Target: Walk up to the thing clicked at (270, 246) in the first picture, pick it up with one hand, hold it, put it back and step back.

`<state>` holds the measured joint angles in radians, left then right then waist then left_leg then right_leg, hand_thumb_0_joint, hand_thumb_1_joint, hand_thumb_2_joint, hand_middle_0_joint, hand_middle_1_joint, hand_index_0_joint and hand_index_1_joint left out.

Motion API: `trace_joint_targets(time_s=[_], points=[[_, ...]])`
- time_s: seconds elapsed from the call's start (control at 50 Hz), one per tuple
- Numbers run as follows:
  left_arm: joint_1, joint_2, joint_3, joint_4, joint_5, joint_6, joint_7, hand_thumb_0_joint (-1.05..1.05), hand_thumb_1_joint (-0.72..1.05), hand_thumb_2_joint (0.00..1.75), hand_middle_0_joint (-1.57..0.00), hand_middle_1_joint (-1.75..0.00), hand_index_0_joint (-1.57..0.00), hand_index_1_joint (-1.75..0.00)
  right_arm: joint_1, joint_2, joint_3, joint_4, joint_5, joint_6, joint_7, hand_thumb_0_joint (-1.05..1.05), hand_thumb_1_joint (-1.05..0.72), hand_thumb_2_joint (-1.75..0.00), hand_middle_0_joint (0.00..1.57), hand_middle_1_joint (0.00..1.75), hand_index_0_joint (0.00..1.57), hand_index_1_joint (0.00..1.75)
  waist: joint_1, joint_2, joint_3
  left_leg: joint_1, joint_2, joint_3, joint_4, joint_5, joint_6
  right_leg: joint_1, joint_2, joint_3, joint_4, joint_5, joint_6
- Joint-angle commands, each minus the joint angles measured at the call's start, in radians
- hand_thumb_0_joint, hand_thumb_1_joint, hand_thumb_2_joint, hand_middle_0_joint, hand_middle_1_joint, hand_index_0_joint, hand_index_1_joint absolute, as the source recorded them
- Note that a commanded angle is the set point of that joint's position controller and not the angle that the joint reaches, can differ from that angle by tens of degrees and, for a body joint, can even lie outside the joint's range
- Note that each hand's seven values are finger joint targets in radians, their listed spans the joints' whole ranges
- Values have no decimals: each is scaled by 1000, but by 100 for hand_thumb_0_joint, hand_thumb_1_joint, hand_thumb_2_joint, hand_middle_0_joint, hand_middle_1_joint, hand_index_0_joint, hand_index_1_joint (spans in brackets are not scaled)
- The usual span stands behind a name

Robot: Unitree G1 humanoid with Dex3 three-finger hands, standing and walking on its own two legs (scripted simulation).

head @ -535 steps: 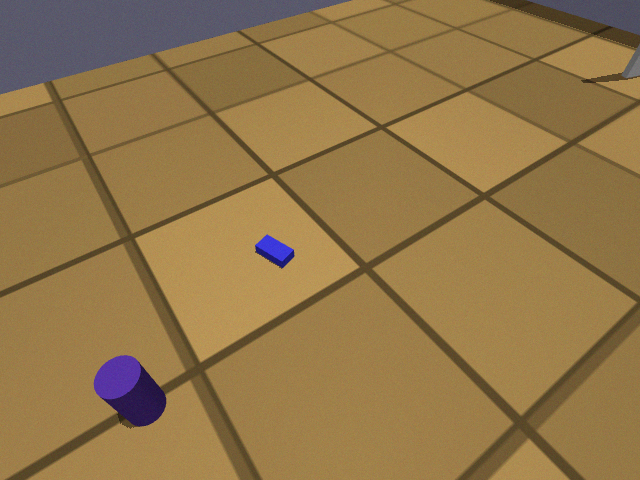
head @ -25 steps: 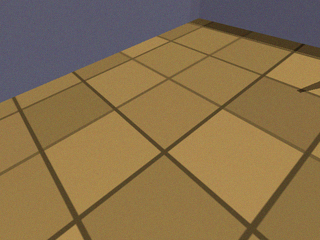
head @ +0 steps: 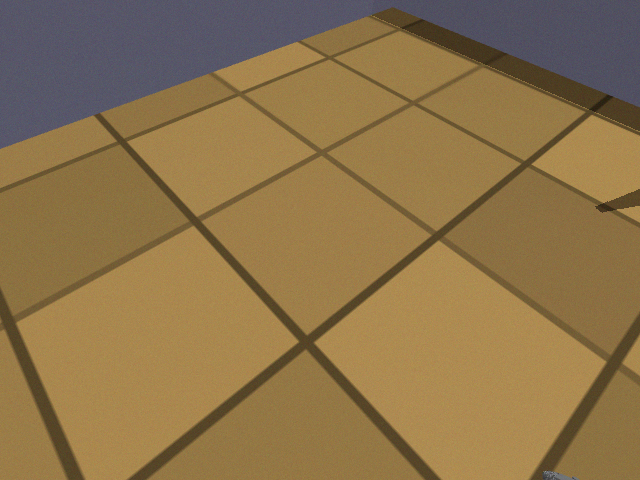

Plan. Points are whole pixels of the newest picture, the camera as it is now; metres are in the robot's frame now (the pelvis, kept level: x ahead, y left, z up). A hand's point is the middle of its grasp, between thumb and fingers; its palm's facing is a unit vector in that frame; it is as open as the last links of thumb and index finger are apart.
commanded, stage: walk up
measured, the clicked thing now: out of the picture -0.34 +0.47 -0.75
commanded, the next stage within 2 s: none
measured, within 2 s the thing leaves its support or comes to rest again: neither
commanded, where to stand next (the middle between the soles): +1.04 -0.02 m, yaw -2 degrees
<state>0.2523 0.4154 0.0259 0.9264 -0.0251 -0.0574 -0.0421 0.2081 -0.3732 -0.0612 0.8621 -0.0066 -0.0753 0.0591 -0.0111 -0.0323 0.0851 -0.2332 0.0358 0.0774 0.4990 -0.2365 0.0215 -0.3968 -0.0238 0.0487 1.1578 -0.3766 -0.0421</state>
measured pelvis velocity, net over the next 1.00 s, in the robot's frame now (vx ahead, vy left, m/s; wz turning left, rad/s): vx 0.49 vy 0.00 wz -0.02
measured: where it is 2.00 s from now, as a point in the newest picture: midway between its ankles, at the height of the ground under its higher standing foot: (317, 280)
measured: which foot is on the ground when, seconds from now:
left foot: down 0.00-0.26, up 0.28-0.66, down 0.68-1.00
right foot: up 0.00-0.22, down 0.24-0.72, up 0.74-1.00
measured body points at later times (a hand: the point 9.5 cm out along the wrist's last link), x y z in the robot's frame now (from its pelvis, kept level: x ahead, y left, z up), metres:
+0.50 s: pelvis +0.26 -0.05 +0.00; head +0.28 -0.08 +0.45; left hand +0.28 +0.27 -0.10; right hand +0.35 -0.37 -0.12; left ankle +0.31 +0.09 -0.68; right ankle +0.26 -0.17 -0.74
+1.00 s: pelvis +0.49 +0.00 +0.00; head +0.50 +0.02 +0.45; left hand +0.57 +0.32 -0.12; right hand +0.54 -0.31 -0.09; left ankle +0.47 +0.10 -0.74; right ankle +0.58 -0.17 -0.68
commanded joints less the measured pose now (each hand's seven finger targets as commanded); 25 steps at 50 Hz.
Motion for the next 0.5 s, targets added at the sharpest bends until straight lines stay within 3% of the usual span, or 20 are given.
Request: trace_joint_targets(time_s=[0.0,0.04,0.06,0.1,0.12,0.16,0.18,0.2,0.22,0.24,0.26,0.28,0.3,0.34,0.38,0.42,0.48], points=[[46,171,58,-75,9,-16,-17,0,90,90,-20,-30,-20,-30,35,-270,-71,-65,11,-31,-27,0,-90,-90,20,30,20,30,18,144,-29,69,221,-123,-227,326,196,-101,-77,-2,-185,93,39],[-24,168,57,-106,21,-18,-33,0,90,90,-20,-30,-20,-30,18,-285,-74,-77,7,-40,-21,0,-90,-90,20,30,20,30,7,162,30,38,232,-106,-264,266,215,-119,-95,-43,-367,121,48],[-48,166,60,-115,25,-23,-38,0,90,90,-20,-30,-20,-30,9,-299,-77,-81,5,-44,-17,0,-90,-90,20,30,20,30,6,181,32,5,241,-102,-265,225,206,-62,-108,-45,-454,174,41],[-50,173,75,-97,30,-27,-45,0,90,90,-20,-30,-20,-30,7,-296,-73,-83,3,-43,-11,0,-90,-90,20,30,20,30,7,183,7,-20,196,-66,-226,133,175,40,-83,-72,-533,298,33],[-39,175,83,-87,30,-28,-45,0,90,90,-20,-30,-20,-30,11,-295,-73,-81,4,-40,-12,0,-90,-90,20,30,20,30,18,184,-21,-34,199,-74,-203,73,165,98,-68,-85,-530,328,25],[8,189,96,-62,31,-24,-43,0,90,90,-20,-30,-20,-30,-14,-310,-75,-86,7,-34,-12,0,-90,-90,20,30,20,30,58,160,-35,-128,211,-93,-165,-76,154,225,-60,-108,-516,347,20],[51,208,104,-46,32,-24,-39,0,90,90,-20,-30,-20,-30,-27,-301,-72,-89,7,-32,-13,0,-90,-90,20,30,20,30,90,112,-54,-152,195,-84,-91,-67,139,298,-47,-110,-517,311,12],[127,242,120,-24,34,-29,-32,0,90,90,-20,-30,-20,-30,-15,-275,-63,-89,1,-30,-14,0,-90,-90,20,30,20,30,130,14,-102,-194,155,-53,88,-3,115,424,-40,-90,-525,238,-2],[230,286,143,-6,38,-37,-18,0,90,90,-20,-30,-20,-30,50,-224,-45,-78,-3,-27,-12,0,-90,-90,20,30,20,30,176,-155,-159,-268,67,11,378,6,82,547,-67,-8,-612,37,-16],[281,372,161,-20,44,-48,-4,0,90,90,-20,-30,-20,-30,109,-170,-26,-89,2,-23,-9,0,-90,-90,20,30,20,30,167,-349,-163,-406,-64,24,664,-267,41,582,-300,397,-822,-172,-81],[240,390,147,-38,24,-53,-1,0,90,90,-20,-30,-20,-30,119,-249,-42,-78,5,-17,-18,0,-90,-90,20,30,20,30,135,-264,-158,-461,-66,-70,763,-288,14,581,-411,681,-940,-106,-155],[154,392,146,-64,12,-50,5,0,90,90,-20,-30,-20,-30,104,-285,-49,-58,0,-14,-28,0,-90,-90,20,30,20,30,112,-220,-137,-474,-12,-110,811,-257,12,521,-430,713,-960,-96,-205],[103,355,135,-84,11,-50,11,0,90,90,-20,-30,-20,-30,54,-290,-52,-44,8,-13,-30,0,-90,-90,20,30,20,30,99,-123,-80,-441,24,-173,804,-182,13,407,-382,581,-940,8,-196],[34,287,113,-83,12,-58,18,0,90,90,-20,-30,-20,-30,88,-250,-45,-14,27,-5,-21,0,-90,-90,20,30,20,30,40,-104,-56,-350,47,-178,703,-91,30,295,-275,277,-893,211,-129],[8,249,99,-87,14,-62,17,0,90,90,-20,-30,-20,-30,134,-239,-47,-2,16,11,-8,0,-90,-90,20,30,20,30,7,-110,-44,-259,49,-151,603,-43,23,194,-209,129,-902,220,-120],[33,243,94,-97,17,-70,16,0,90,90,-20,-30,-20,-30,111,-234,-55,-9,7,21,5,0,-90,-90,20,30,20,30,15,-95,-45,-280,42,-135,533,-1,4,208,-202,79,-921,223,-142],[35,273,106,-117,31,-77,15,0,90,90,-20,-30,-20,-30,10,-219,-53,-49,-5,23,21,0,-90,-90,20,30,20,30,35,-85,-12,-309,75,-113,320,5,-27,202,-237,59,-961,102,-177]])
